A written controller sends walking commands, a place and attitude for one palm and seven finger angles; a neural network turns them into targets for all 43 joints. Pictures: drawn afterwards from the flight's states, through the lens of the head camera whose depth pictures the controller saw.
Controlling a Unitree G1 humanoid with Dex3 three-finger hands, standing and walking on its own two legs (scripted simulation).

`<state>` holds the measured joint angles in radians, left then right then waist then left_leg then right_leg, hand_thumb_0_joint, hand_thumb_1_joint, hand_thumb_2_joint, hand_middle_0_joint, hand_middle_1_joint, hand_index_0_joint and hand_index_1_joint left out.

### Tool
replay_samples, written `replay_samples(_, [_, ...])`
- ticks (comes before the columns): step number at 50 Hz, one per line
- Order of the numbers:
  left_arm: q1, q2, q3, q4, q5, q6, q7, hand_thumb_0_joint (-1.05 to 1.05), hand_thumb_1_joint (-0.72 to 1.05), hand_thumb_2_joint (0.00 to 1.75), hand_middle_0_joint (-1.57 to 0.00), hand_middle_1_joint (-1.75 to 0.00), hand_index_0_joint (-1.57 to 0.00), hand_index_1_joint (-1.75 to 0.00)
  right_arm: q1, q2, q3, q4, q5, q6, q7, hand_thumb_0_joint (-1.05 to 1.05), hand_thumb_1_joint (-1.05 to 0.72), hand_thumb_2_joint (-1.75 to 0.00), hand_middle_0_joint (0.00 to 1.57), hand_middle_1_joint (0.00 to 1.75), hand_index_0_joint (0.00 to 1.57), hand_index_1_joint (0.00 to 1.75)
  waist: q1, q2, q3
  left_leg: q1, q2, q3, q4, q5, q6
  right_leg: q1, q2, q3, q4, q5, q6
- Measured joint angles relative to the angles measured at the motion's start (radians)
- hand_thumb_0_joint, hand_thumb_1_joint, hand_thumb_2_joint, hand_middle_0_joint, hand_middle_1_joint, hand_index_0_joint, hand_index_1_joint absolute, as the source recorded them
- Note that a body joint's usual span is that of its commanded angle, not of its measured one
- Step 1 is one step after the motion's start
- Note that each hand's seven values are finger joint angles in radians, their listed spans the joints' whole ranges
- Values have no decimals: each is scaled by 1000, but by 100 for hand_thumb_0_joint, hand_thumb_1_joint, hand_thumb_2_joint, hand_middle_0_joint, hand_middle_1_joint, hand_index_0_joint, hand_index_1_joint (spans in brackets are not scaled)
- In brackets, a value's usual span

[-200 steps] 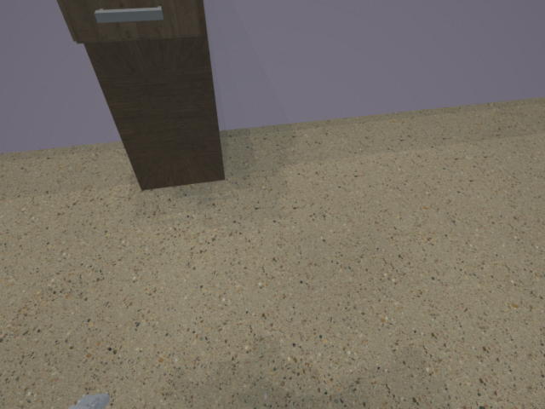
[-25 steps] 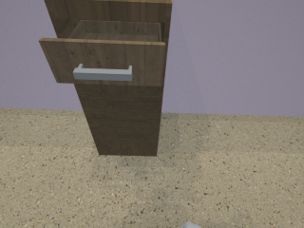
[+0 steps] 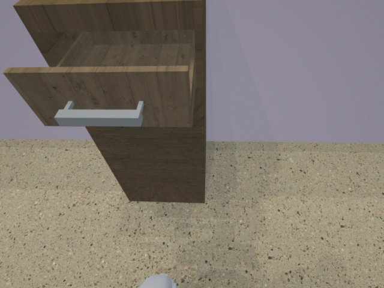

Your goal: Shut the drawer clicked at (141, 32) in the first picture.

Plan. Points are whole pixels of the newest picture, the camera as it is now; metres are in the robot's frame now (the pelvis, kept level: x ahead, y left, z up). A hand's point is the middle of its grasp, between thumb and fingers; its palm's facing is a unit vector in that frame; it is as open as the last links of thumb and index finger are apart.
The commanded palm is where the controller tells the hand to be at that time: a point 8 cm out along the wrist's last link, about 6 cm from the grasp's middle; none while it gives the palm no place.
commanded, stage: come to a stop and stand still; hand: left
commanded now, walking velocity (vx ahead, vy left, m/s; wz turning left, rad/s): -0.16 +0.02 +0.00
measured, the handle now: (102, 111) +0.44 +0.23 +0.12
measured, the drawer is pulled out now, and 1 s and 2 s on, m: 0.17 0.17 0.17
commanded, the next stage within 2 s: look again from close up in 1.70 s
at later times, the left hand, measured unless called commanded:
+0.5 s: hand out of the picture -0.01 +0.26 -0.18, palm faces +0.03 -0.98 -0.20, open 7.3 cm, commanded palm none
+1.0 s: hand out of the picture -0.09 +0.14 -0.15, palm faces +0.07 -0.97 -0.21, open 7.3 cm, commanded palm none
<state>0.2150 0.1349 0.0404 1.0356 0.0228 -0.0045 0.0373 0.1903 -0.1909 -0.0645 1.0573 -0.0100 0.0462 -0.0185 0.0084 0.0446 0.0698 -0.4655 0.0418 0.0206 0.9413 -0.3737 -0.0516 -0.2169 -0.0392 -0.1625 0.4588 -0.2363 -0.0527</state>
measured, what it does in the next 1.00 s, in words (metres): steps on the spot: left foot, then right foot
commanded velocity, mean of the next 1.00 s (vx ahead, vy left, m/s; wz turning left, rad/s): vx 0.05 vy -0.01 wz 0.00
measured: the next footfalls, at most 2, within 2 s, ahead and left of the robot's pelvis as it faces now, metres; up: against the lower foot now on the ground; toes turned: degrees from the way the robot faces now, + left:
left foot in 0.18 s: +0.05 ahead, +0.15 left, +0.00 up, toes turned +4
right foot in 0.72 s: -0.07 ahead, -0.10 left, +0.00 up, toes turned -5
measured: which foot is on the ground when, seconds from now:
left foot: up 0.00-0.16, down 0.18-0.72, up 0.74-1.00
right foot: down 0.00-0.20, up 0.22-0.70, down 0.72-1.00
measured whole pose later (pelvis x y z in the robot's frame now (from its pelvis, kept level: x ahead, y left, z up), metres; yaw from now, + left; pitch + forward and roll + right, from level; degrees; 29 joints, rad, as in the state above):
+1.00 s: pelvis -0.06 -0.02 +0.01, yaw +0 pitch -1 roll +3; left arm 0.38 0.07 0.01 1.10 0.02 -0.03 0.02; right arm 0.37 -0.20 -0.06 1.13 -0.03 0.04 0.01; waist 0.01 0.06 0.00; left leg -0.44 0.04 0.02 0.89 -0.23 -0.04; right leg -0.06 -0.01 -0.08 0.32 -0.25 -0.05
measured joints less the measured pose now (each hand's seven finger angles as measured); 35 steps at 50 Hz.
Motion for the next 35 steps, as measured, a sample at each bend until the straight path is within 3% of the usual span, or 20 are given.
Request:
replay_samples(5, [16, 8, 5, -6, 9, 21, -1, -1, 92, 90, -20, -30, -21, -30, -75, -19, -6, -41, 2, 7, 4, 0, -91, -90, 19, 29, 19, 30, 29, -21, 18, 45, -17, 7, -89, -19, -2, -10, -27, 5, 31, -15, 24])
replay_samples(7, [21, 20, 8, -8, 12, 27, -2, 0, 92, 90, -20, -30, -21, -30, -94, -17, -5, -54, 4, 2, 5, 0, -91, -90, 19, 29, 19, 30, 36, -36, 22, 91, -19, 13, -180, 1, 4, -22, -35, 6, 52, -23, 37])
replay_samples(9, [28, 35, 11, -7, 9, 33, -3, 0, 91, 90, -20, -30, -21, -30, -101, -13, 0, -66, 3, -10, 6, 0, -91, -90, 19, 29, 19, 30, 37, -47, 20, 164, -13, 24, -331, 116, 10, -39, -39, 4, 90, -40, 53])
replay_samples(10, [30, 44, 12, -6, 5, 39, -3, 0, 91, 90, -20, -30, -21, -30, -102, -9, 3, -68, 1, -19, 6, 0, -91, -90, 19, 29, 19, 30, 36, -56, 19, 189, -15, 30, -377, 113, 32, -52, -43, 4, 119, -54, 62])
replay_samples(14, [24, 81, 17, -3, -3, 62, 4, 0, 91, 90, -20, -30, -20, -30, -98, 30, 29, -71, -7, -29, -2, 0, -91, -90, 20, 29, 20, 30, 45, -99, 24, 200, -21, 49, -394, 104, 86, -132, -1, 113, 376, -267, 70])
replay_samples(18, [26, 97, 27, -1, 1, 66, -10, 0, 91, 90, -20, -30, -20, -30, -79, 58, 48, -66, -9, -33, -18, 0, -91, -89, 20, 29, 20, 30, 34, -100, 7, 215, -13, 54, -472, 160, 92, -182, 37, 176, 584, -211, 83])
replay_samples(21, [34, 106, 35, 2, 2, 71, -20, 0, 91, 90, -20, -30, -20, -30, -58, 69, 48, -59, -5, -40, -27, 0, -91, -89, 20, 30, 20, 30, 22, -101, -10, 220, -8, 66, -520, 196, 92, -186, 40, 204, 644, -164, 96])
replay_samples(27, [37, 111, 40, 11, 4, 88, -32, 0, 91, 90, -20, -30, -20, -30, 3, 48, 35, -32, -11, -40, -26, -1, -92, -89, 20, 30, 20, 30, -11, -88, -39, 220, 5, 77, -574, 248, 84, -115, 14, 200, 520, -166, 104])
replay_samples(32, [19, 94, 23, 15, -1, 77, -36, 0, 91, 90, -20, -30, -20, -30, 64, 21, 19, 10, -19, -28, -11, -1, -91, -89, 20, 30, 20, 30, -46, -61, -53, 206, 11, 68, -589, 283, 65, -21, 1, 158, 272, -224, 76])
replay_samples(35, [26, 75, 11, 13, -4, 48, -36, 0, 91, 90, -20, -30, -20, -30, 103, 8, 10, 42, -19, -15, -3, 0, -91, -89, 20, 30, 20, 30, -46, -55, -69, 189, 2, 70, -566, 271, 47, 68, 3, 119, 55, -163, 58])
